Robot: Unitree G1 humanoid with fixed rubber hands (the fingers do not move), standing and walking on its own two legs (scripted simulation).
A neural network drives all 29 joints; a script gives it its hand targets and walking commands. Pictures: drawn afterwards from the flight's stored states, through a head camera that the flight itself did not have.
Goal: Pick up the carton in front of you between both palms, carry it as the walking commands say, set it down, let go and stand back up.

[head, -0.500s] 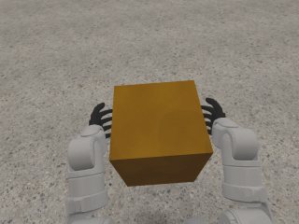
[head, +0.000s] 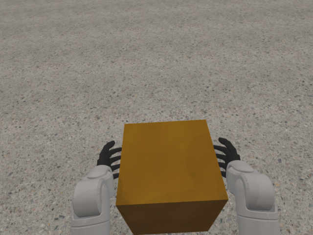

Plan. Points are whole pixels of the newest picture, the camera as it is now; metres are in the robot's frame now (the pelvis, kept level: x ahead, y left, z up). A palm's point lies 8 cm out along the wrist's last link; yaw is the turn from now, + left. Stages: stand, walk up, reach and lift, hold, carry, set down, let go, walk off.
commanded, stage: carry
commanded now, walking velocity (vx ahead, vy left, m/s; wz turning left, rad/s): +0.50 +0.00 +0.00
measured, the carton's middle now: (168, 180) +0.27 +0.00 -0.01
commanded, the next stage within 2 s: none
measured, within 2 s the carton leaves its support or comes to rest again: neither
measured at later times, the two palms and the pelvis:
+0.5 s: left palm (117, 80) +0.59 +0.16 +0.09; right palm (204, 78) +0.57 -0.14 +0.09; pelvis +0.32 +0.02 +0.00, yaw -3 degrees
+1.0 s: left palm (132, 40) +0.91 +0.14 +0.09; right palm (196, 38) +0.91 -0.16 +0.08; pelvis +0.65 -0.01 +0.00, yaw +0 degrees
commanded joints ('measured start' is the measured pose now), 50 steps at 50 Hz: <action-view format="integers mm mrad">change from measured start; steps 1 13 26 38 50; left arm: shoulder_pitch -425 -522 -447 -508 -411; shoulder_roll -931 -892 -891 -1021 -861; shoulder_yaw -702 -702 -695 -704 -684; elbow -93 -85 -102 -95 -155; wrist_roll -416 -407 -378 -424 -402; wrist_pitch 8 56 64 9 41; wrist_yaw -271 -255 -237 -272 -263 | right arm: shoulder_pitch -476 -534 -469 -562 -474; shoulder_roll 930 901 851 988 864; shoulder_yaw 724 681 671 729 717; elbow -106 -86 -105 -113 -178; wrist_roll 411 433 420 436 414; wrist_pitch -23 15 32 -13 13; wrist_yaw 235 246 255 253 225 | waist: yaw -1 -40 -39 -8 1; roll -156 43 150 -88 -163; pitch -141 -265 -97 -270 -87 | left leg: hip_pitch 11 681 626 -46 3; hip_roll -31 276 151 35 -35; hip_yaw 65 -366 12 -96 83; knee -134 -427 -515 407 -182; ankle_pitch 94 208 270 -91 156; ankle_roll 0 193 113 30 18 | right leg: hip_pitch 148 -588 -439 179 211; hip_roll -212 -85 -33 -300 -210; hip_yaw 112 217 16 343 80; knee -88 964 244 -53 -73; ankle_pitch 284 -156 195 208 381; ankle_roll -84 7 28 -96 -76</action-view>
